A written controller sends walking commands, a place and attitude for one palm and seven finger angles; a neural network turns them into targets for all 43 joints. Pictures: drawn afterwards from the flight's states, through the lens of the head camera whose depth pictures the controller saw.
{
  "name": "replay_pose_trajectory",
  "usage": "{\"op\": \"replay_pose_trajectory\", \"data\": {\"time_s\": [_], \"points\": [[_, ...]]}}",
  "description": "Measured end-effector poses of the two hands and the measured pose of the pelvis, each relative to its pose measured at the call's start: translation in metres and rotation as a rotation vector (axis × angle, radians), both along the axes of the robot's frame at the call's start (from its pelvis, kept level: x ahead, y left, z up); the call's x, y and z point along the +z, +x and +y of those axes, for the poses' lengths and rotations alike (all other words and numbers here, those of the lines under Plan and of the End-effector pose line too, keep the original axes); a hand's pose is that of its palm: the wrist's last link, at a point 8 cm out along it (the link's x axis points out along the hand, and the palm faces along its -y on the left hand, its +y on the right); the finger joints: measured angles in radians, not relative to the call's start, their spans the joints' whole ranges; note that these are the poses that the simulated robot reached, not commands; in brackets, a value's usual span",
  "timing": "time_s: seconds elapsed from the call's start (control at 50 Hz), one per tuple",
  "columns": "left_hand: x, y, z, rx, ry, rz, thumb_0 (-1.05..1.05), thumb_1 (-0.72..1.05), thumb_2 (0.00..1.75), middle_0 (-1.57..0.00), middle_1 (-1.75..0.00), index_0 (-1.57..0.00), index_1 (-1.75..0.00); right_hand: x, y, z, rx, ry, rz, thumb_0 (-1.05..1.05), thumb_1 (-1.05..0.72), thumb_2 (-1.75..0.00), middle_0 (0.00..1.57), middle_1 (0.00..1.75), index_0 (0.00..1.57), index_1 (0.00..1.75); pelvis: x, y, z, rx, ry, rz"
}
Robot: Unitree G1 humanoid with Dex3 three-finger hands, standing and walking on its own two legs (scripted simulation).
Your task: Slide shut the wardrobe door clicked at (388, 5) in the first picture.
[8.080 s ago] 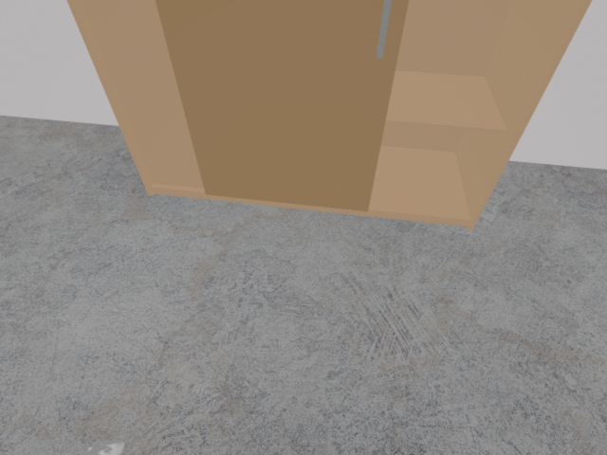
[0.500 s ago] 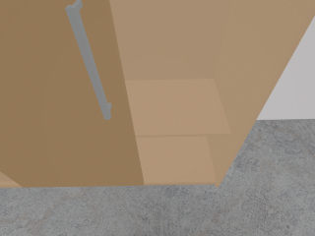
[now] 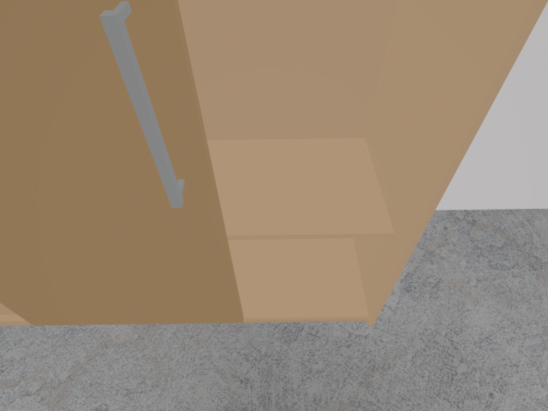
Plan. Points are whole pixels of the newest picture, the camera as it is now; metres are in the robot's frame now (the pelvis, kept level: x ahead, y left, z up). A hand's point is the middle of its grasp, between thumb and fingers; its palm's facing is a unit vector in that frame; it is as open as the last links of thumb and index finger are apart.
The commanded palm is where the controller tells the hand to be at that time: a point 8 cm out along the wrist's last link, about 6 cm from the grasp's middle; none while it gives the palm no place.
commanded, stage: look again from close up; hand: left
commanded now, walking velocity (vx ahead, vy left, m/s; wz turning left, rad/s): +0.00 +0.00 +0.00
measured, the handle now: (155, 124) +0.49 +0.22 +0.17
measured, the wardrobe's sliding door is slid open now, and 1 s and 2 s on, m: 0.46 0.46 0.46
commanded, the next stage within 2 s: raise the hand with hooked fingers in 0.18 s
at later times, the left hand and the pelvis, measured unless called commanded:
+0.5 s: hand (151, 357) +0.19 +0.18 +0.00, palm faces +0.20 -0.98 -0.09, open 7.5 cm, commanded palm +0.11 +0.23 -0.04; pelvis -0.02 +0.00 -0.02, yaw +2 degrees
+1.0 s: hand (121, 371) +0.17 +0.21 +0.02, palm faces +0.02 -1.00 -0.06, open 10.4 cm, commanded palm +0.13 +0.28 +0.03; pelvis -0.05 +0.01 -0.06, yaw +3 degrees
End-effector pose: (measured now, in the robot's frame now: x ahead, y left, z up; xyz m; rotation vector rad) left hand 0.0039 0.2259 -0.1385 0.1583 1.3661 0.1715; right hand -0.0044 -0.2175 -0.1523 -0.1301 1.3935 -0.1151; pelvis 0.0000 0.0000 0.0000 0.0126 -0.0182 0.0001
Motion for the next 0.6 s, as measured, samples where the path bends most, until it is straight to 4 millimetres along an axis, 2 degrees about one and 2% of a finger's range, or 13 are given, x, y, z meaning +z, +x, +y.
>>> {"op": "replay_pose_trajectory", "data": {"time_s": [0.3, 0.32, 0.34, 0.4, 0.46, 0.5, 0.54, 0.6], "points": [[-0.003, -0.017, -0.012, 0.021, -0.021, 0.036, 0.01, 0.91, 0.89, -0.20, -0.30, -0.20, -0.30, 0.001, -0.008, 0.002, -0.003, 0.007, 0.027, 0.01, -0.91, -0.90, 0.19, 0.30, 0.20, 0.30, 0.000, -0.001, -0.003, 0.004, -0.008, 0.005], [0.001, -0.010, -0.008, 0.058, -0.010, -0.001, 0.02, 0.93, 0.89, -0.20, -0.30, -0.20, -0.30, 0.002, -0.004, 0.001, -0.009, 0.002, -0.006, 0.01, -0.91, -0.90, 0.19, 0.30, 0.20, 0.30, -0.001, -0.002, -0.002, 0.001, -0.012, 0.003], [0.013, 0.005, 0.001, 0.098, 0.014, -0.090, 0.03, 0.94, 0.89, -0.21, -0.30, -0.21, -0.31, 0.005, 0.002, -0.002, -0.006, -0.022, -0.066, 0.01, -0.91, -0.90, 0.20, 0.30, 0.20, 0.30, -0.001, -0.004, -0.002, -0.004, -0.009, -0.001], [0.069, 0.067, 0.017, 0.093, 0.099, -0.509, 0.05, 0.95, 0.89, -0.21, -0.31, -0.21, -0.32, 0.016, 0.031, -0.016, -0.016, -0.081, -0.298, 0.02, -0.93, -0.90, 0.20, 0.30, 0.20, 0.30, -0.004, -0.008, 0.001, 0.017, -0.005, 0.010], [0.126, 0.127, 0.016, 0.032, 0.090, -0.906, 0.04, 0.90, 0.87, -0.20, -0.33, -0.20, -0.34, 0.031, 0.072, -0.028, 0.012, -0.118, -0.527, 0.03, -0.93, -0.90, 0.20, 0.30, 0.20, 0.30, -0.010, -0.015, 0.004, 0.039, -0.005, 0.048], [0.152, 0.154, 0.007, -0.023, 0.026, -1.148, 0.03, 0.86, 0.86, -0.20, -0.35, -0.20, -0.36, 0.043, 0.100, -0.034, 0.039, -0.135, -0.668, 0.02, -0.92, -0.90, 0.20, 0.30, 0.20, 0.30, -0.018, -0.020, 0.005, 0.032, -0.001, 0.086], [0.163, 0.166, -0.004, -0.088, -0.070, -1.340, 0.02, 0.82, 0.84, -0.20, -0.38, -0.20, -0.38, 0.056, 0.127, -0.038, 0.072, -0.145, -0.789, 0.02, -0.92, -0.90, 0.20, 0.30, 0.20, 0.30, -0.028, -0.026, 0.004, 0.021, 0.004, 0.120], [0.154, 0.160, -0.012, -0.181, -0.156, -1.452, 0.01, 0.75, 0.82, -0.21, -0.41, -0.21, -0.42, 0.071, 0.161, -0.039, 0.126, -0.156, -0.922, 0.02, -0.92, -0.90, 0.19, 0.30, 0.20, 0.30, -0.046, -0.033, 0.003, 0.011, 0.008, 0.152]]}}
